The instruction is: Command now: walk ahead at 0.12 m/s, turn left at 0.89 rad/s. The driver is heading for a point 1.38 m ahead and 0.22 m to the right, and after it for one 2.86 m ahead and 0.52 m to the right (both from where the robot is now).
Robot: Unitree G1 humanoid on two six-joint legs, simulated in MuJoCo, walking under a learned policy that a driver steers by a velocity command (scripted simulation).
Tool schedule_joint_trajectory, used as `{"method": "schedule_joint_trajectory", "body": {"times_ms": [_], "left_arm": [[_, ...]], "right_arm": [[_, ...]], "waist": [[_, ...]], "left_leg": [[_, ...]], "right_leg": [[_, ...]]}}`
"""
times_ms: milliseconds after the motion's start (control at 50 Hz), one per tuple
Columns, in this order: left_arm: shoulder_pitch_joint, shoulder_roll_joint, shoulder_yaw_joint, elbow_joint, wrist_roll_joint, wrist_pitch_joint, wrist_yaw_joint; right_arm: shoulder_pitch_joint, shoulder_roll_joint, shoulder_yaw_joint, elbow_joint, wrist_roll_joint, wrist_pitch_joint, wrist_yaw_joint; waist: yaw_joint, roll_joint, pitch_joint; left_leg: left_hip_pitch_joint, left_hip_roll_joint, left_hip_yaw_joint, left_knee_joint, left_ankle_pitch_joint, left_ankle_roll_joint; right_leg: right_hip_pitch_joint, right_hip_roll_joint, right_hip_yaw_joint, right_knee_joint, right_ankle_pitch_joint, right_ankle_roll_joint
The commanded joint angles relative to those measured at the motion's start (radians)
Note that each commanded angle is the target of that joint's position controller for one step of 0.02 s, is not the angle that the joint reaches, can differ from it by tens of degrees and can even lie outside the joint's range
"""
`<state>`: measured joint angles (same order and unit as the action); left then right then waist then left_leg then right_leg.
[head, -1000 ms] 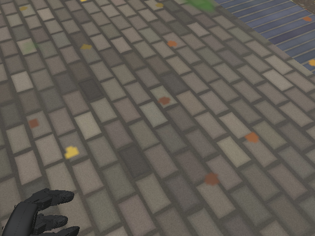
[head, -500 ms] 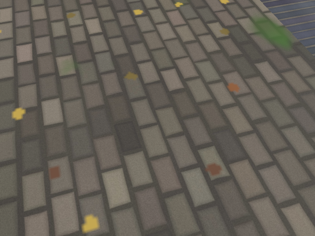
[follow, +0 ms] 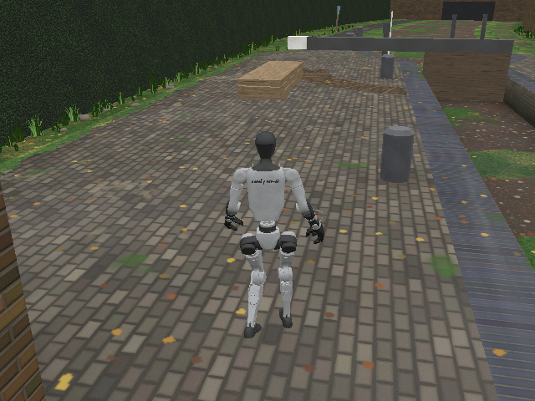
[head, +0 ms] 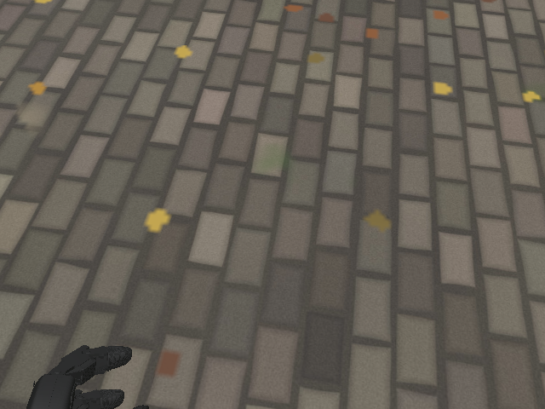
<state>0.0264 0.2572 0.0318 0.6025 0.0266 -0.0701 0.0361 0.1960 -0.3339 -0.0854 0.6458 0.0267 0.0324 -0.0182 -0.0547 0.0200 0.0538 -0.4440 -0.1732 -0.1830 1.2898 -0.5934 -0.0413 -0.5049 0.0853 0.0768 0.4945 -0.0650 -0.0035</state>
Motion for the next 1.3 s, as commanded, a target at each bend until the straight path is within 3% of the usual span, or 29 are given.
{"method": "schedule_joint_trajectory", "body": {"times_ms": [20, 60, 120, 180, 220, 240, 260, 280, 300, 340, 400, 500, 600, 620, 640, 660, 680, 720, 740, 780, 900, 920, 1040, 1160, 1200, 1240, 1260, 1280, 1300], "left_arm": [[0.048, 0.085, 0.024, -0.097, 0.001, 0.030, 0.028], [0.039, 0.126, 0.036, -0.056, -0.001, 0.045, 0.023], [0.083, 0.142, 0.045, -0.006, -0.011, 0.048, -0.002], [0.101, 0.121, 0.040, 0.022, -0.036, 0.053, -0.031], [0.125, 0.161, 0.053, 0.024, -0.047, 0.061, -0.039], [0.155, 0.158, 0.053, 0.032, -0.051, 0.060, -0.038], [0.166, 0.115, 0.042, 0.020, -0.042, 0.055, -0.044], [0.128, 0.102, 0.046, -0.024, -0.060, 0.047, -0.036], [0.135, 0.181, 0.074, -0.014, -0.053, 0.049, -0.025], [0.264, 0.179, 0.092, 0.050, -0.058, 0.087, -0.002], [0.279, 0.138, 0.088, 0.039, -0.047, 0.119, 0.010], [0.152, 0.061, 0.047, -0.057, -0.046, 0.113, -0.046], [0.242, 0.117, 0.079, -0.050, -0.051, 0.124, -0.064], [0.294, 0.154, 0.099, -0.032, -0.045, 0.124, -0.048], [0.355, 0.321, 0.147, -0.044, -0.039, 0.119, -0.025], [0.342, 0.357, 0.142, -0.073, -0.002, 0.097, -0.031], [0.337, 0.304, 0.129, -0.074, 0.002, 0.076, -0.043], [0.288, 0.198, 0.098, -0.049, -0.060, 0.062, -0.030], [0.247, 0.159, 0.080, -0.056, -0.067, 0.063, -0.025], [0.235, 0.137, 0.060, -0.048, -0.035, 0.049, -0.021], [0.296, 0.176, 0.068, 0.006, -0.014, -0.013, -0.016], [0.355, 0.183, 0.063, 0.020, 0.019, -0.001, -0.031], [0.294, 0.167, 0.062, 0.058, 0.020, -0.024, -0.027], [0.328, 0.171, 0.074, 0.140, 0.029, -0.027, -0.020], [0.315, 0.198, 0.078, 0.156, 0.030, -0.016, -0.020], [0.291, 0.251, 0.085, 0.157, 0.019, 0.008, -0.025], [0.265, 0.249, 0.076, 0.141, 0.010, 0.012, -0.029], [0.296, 0.076, 0.030, 0.067, 0.007, -0.002, -0.048], [0.199, 0.081, 0.019, 0.025, 0.019, -0.025, -0.059]], "right_arm": [[0.021, -0.160, -0.029, -0.085, 0.002, 0.029, -0.001], [-0.001, -0.063, 0.003, -0.113, -0.012, 0.032, -0.007], [0.019, 0.032, 0.048, -0.099, -0.028, -0.009, -0.003], [0.036, 0.026, 0.050, -0.052, -0.037, -0.008, 0.003], [0.036, -0.017, 0.031, -0.048, -0.036, 0.001, 0.007], [0.030, -0.061, 0.018, -0.064, -0.040, 0.005, 0.003], [0.068, -0.123, 0.005, -0.079, -0.062, 0.012, -0.009], [0.063, -0.200, -0.023, -0.057, -0.090, 0.018, -0.008], [0.016, -0.153, -0.015, -0.074, -0.097, 0.001, -0.012], [-0.147, -0.042, 0.015, -0.100, -0.065, -0.026, -0.019], [-0.180, -0.007, 0.021, -0.091, -0.045, -0.039, -0.029], [-0.093, -0.074, -0.017, -0.045, -0.037, -0.018, -0.040], [-0.093, -0.096, -0.041, -0.013, 0.004, -0.031, -0.017], [-0.035, -0.064, -0.038, 0.013, 0.000, -0.037, -0.007], [-0.036, -0.024, -0.029, -0.024, -0.039, -0.043, 0.000], [-0.163, 0.003, -0.012, -0.092, -0.059, -0.051, -0.004], [-0.220, -0.045, -0.024, -0.088, -0.044, -0.053, -0.006], [-0.148, -0.056, -0.030, -0.041, -0.019, -0.062, 0.001], [-0.126, -0.071, -0.035, -0.027, -0.019, -0.061, 0.005], [-0.074, -0.050, -0.030, 0.007, -0.017, -0.071, 0.027], [-0.090, -0.043, -0.022, 0.017, 0.002, -0.085, 0.028], [-0.063, -0.026, -0.016, 0.042, -0.100, -0.048, 0.064], [-0.045, -0.045, -0.025, 0.034, -0.070, -0.023, 0.110], [-0.155, -0.015, 0.005, -0.020, -0.059, -0.019, 0.127], [-0.112, -0.020, 0.007, -0.019, -0.047, -0.017, 0.111], [0.154, -0.073, -0.018, 0.043, -0.029, -0.030, 0.083], [0.400, -0.134, -0.047, 0.118, -0.042, -0.045, 0.071], [0.376, -0.282, -0.081, 0.129, -0.053, -0.042, 0.056], [0.345, -0.279, -0.078, 0.092, -0.027, -0.047, 0.057]], "waist": [[0.066, -0.035, -0.248], [0.035, -0.048, -0.129], [0.031, -0.114, -0.225], [0.029, -0.158, -0.243], [0.012, -0.169, -0.183], [0.008, -0.154, -0.164], [0.001, -0.024, -0.183], [-0.002, 0.254, -0.157], [-0.004, 0.204, -0.121], [0.085, 0.148, -0.089], [0.094, 0.106, -0.082], [0.023, 0.130, -0.136], [0.077, 0.121, -0.138], [0.090, 0.028, -0.149], [0.089, -0.298, -0.158], [0.121, -0.395, -0.241], [0.163, -0.219, -0.271], [0.101, -0.082, -0.230], [0.087, -0.136, -0.199], [0.071, -0.204, -0.152], [0.099, -0.150, -0.049], [0.107, -0.116, -0.047], [0.044, -0.114, 0.049], [0.078, -0.113, 0.126], [0.052, -0.121, 0.079], [-0.081, -0.123, -0.102], [-0.197, -0.034, -0.232], [-0.089, 0.308, -0.237], [-0.081, 0.242, -0.299]], "left_leg": [[-0.260, 0.168, 0.057, 0.187, 0.141, -0.055], [-0.145, 0.167, 0.107, -0.009, 0.146, -0.041], [0.035, 0.145, 0.148, -0.314, 0.115, -0.018], [0.173, 0.157, 0.136, -0.592, 0.276, -0.004], [0.306, 0.116, 0.179, -0.783, 0.395, 0.040], [0.384, 0.163, 0.140, -0.822, 0.378, 0.080], [0.483, 0.368, -0.036, -0.864, 0.394, 0.160], [0.334, 0.578, -0.224, -0.989, 0.388, 0.295], [0.243, 0.594, -0.228, -1.016, 0.443, 0.341], [0.213, 0.481, -0.046, -0.988, 0.541, 0.256], [0.231, 0.448, 0.096, -0.968, 0.661, 0.235], [0.341, 0.486, 0.179, -0.914, 0.722, 0.241], [0.292, 0.508, 0.260, -0.767, 0.713, 0.157], [0.215, 0.450, 0.323, -0.631, 0.609, 0.090], [-0.101, 0.314, 0.407, -0.279, 0.224, -0.022], [-0.323, 0.166, 0.224, -0.047, -0.115, -0.058], [-0.346, 0.184, 0.115, 0.033, -0.077, -0.033], [-0.369, 0.251, 0.106, -0.089, 0.133, 0.021], [-0.345, 0.259, 0.133, -0.143, 0.208, 0.024], [-0.300, 0.249, 0.179, -0.161, 0.330, 0.021], [-0.485, 0.259, 0.091, -0.251, 0.505, 0.023], [-0.438, 0.201, 0.110, -0.227, 0.468, 0.006], [-0.486, 0.245, 0.100, -0.226, 0.548, 0.016], [-0.406, 0.305, 0.260, -0.452, 0.431, 0.148], [-0.253, 0.233, 0.350, -0.509, 0.314, 0.212], [0.095, 0.075, 0.421, -0.498, 0.202, 0.265], [0.451, 0.035, 0.336, -0.608, 0.217, 0.286], [0.681, 0.300, -0.232, -0.834, -0.169, 0.390], [0.731, 0.395, -0.673, -1.049, -0.237, 0.426]], "right_leg": [[0.420, -0.374, 0.366, -0.138, 0.057, -0.241], [0.216, -0.272, 0.207, -0.182, 0.157, -0.204], [0.225, -0.250, 0.132, -0.175, 0.469, -0.239], [0.221, -0.243, 0.163, -0.164, 0.234, -0.229], [0.111, -0.216, 0.193, -0.161, -0.043, -0.179], [0.023, -0.189, 0.206, -0.146, -0.216, -0.122], [-0.101, -0.128, 0.159, 0.005, -0.450, -0.049], [-0.192, -0.008, -0.050, 0.253, -0.508, 0.002], [-0.163, -0.064, -0.018, 0.502, -0.514, 0.042], [-0.178, -0.078, -0.015, 0.705, -0.422, 0.073], [-0.199, -0.116, -0.041, 0.789, -0.299, 0.114], [-0.084, -0.170, -0.104, 0.407, -0.281, 0.098], [0.160, -0.102, -0.193, 0.086, -0.157, 0.001], [0.291, -0.083, -0.144, -0.017, 0.001, -0.042], [0.518, -0.319, 0.221, -0.051, 0.514, -0.164], [0.560, -0.469, 0.525, -0.095, 0.585, -0.380], [0.570, -0.445, 0.456, -0.120, 0.460, -0.371], [0.525, -0.353, 0.342, -0.178, -0.298, -0.251], [0.467, -0.336, 0.328, -0.220, -0.500, -0.229], [0.394, -0.309, 0.286, -0.288, -0.566, -0.210], [0.477, -0.380, 0.185, -0.372, -0.501, -0.187], [0.438, -0.352, 0.119, -0.411, -0.519, -0.160], [0.452, -0.401, -0.068, -0.458, -0.451, -0.118], [0.591, -0.410, -0.270, -0.467, -0.258, -0.097], [0.624, -0.393, -0.348, -0.329, 0.246, -0.088], [0.589, -0.380, -0.381, 0.109, 0.868, -0.091], [0.387, -0.335, -0.385, 0.480, 0.759, -0.059], [-0.072, -0.156, -0.333, 0.832, -0.098, 0.014], [-0.250, -0.045, -0.089, 0.992, -0.399, 0.020]]}}
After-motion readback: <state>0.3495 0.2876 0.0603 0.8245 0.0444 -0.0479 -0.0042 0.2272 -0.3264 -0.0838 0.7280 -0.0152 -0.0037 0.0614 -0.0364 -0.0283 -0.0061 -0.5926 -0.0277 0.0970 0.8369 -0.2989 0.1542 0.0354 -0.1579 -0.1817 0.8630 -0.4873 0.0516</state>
